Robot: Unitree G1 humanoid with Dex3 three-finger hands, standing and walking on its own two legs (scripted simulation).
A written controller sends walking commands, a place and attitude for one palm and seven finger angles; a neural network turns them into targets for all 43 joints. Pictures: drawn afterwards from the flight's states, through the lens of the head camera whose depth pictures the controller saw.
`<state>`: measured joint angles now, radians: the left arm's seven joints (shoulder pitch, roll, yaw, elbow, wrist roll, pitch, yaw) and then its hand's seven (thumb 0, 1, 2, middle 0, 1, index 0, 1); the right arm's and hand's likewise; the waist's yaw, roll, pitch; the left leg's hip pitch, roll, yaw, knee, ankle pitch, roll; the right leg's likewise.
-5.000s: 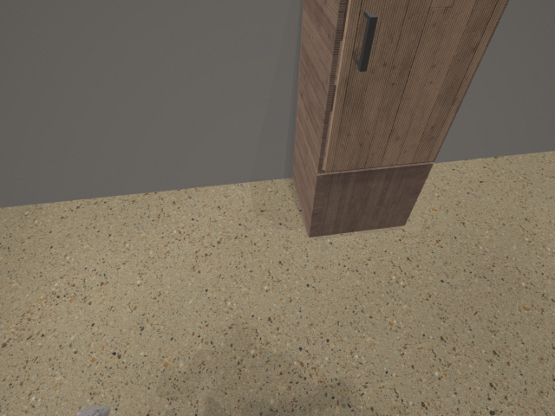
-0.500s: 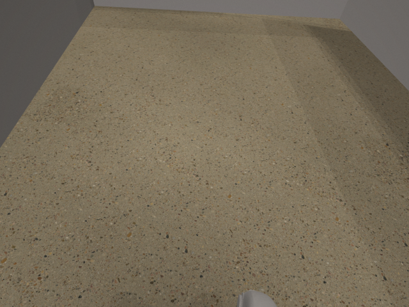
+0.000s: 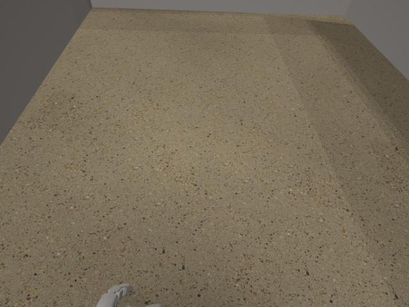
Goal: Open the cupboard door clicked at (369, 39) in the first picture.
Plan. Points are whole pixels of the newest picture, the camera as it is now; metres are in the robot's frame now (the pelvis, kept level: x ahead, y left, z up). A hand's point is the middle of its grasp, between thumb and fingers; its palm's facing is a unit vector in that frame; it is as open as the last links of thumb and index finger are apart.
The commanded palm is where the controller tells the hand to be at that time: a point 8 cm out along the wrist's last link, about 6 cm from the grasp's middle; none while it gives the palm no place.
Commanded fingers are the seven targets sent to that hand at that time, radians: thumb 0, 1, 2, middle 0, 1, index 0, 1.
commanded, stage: turn to face it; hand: left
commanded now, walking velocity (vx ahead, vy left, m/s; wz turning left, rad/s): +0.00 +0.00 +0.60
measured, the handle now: out of the picture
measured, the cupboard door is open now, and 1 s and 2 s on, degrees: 0 0 0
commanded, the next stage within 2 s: none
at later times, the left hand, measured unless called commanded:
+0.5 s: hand out of the picture +0.04 +0.22 -0.14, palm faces +0.31 -0.91 -0.29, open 7.4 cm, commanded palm none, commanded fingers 0.00 0.90 0.90 -0.20 -0.30 -0.20 -0.30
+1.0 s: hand out of the picture -0.14 +0.16 -0.17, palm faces +0.62 -0.75 -0.25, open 7.4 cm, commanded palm none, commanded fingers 0.00 0.90 0.90 -0.20 -0.30 -0.20 -0.30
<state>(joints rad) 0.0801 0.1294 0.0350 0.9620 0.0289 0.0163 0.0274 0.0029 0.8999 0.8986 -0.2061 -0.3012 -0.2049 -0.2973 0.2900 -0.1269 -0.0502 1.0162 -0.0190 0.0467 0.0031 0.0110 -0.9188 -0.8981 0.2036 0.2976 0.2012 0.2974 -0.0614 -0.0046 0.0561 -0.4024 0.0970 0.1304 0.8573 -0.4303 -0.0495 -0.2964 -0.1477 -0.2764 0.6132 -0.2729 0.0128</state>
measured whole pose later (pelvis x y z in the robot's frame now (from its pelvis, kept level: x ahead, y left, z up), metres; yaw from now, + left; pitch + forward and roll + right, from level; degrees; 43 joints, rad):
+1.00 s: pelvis -0.03 -0.03 +0.00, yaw +37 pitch +1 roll +1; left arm 0.26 0.24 0.06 0.92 0.02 0.04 0.01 0.01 0.90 0.90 -0.21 -0.30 -0.21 -0.30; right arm 0.09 -0.24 -0.06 0.89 -0.01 0.04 0.03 0.01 -0.91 -0.90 0.20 0.30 0.20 0.30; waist 0.03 -0.05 0.11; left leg -0.30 0.01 0.10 0.62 -0.33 0.00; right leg -0.32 -0.19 -0.22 0.83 -0.48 0.06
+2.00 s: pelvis -0.04 -0.05 +0.01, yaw +72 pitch +0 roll -1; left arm 0.22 0.27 0.08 0.93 0.02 0.07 0.01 0.01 0.91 0.90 -0.20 -0.30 -0.20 -0.30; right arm 0.14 -0.23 -0.05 0.89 -0.02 0.03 0.00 0.01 -0.91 -0.90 0.20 0.30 0.20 0.30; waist 0.01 -0.03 0.08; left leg -0.29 -0.01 0.04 0.55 -0.26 0.05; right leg -0.47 -0.11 -0.06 1.12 -0.44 0.09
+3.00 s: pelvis -0.05 -0.06 +0.02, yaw +93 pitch -1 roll +0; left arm 0.29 0.21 0.05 1.06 0.03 0.03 -0.02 0.01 0.91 0.90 -0.20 -0.30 -0.20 -0.30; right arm 0.35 -0.14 -0.03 1.07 -0.02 -0.04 -0.02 0.01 -0.92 -0.90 0.21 0.30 0.20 0.30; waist 0.01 -0.02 0.01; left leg -0.04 -0.02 0.04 0.32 -0.25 0.04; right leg -0.50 -0.10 -0.07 0.97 -0.27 0.05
